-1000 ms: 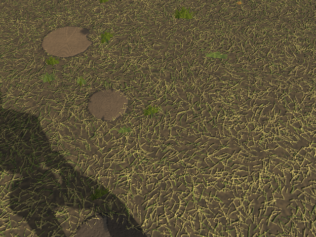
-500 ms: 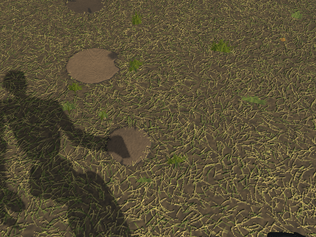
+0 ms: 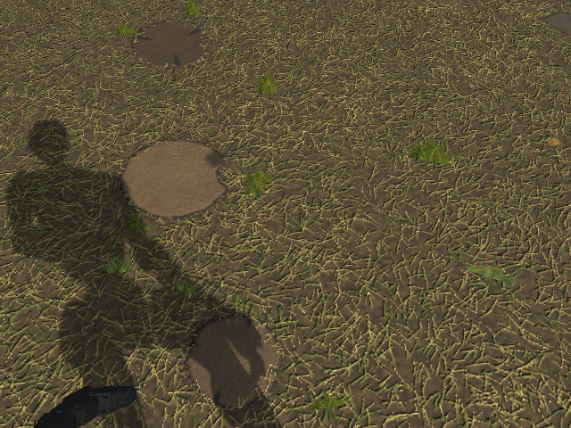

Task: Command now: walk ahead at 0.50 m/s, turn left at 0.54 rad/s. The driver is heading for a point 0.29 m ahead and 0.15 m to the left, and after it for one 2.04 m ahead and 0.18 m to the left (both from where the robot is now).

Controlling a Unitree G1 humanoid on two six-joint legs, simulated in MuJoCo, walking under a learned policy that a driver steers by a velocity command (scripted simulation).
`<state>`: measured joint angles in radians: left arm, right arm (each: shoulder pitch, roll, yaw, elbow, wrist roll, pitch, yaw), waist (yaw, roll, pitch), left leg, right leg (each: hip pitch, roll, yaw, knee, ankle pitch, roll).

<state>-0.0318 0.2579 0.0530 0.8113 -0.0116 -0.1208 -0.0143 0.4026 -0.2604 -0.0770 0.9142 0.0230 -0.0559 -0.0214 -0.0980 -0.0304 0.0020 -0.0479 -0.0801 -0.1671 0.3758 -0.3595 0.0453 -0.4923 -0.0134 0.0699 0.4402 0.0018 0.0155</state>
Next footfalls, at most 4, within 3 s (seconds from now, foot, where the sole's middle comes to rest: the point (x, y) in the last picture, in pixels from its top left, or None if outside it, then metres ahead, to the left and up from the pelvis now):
0.02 right None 0.18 -0.13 -0.77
0.52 left None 0.37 0.16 -0.77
0.96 right None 0.45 -0.06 -0.77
1.52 right None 0.43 -0.10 -0.77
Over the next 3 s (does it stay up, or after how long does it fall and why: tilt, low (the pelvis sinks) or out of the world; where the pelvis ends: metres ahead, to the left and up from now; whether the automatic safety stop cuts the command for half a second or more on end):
stays up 0.74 0.04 0.01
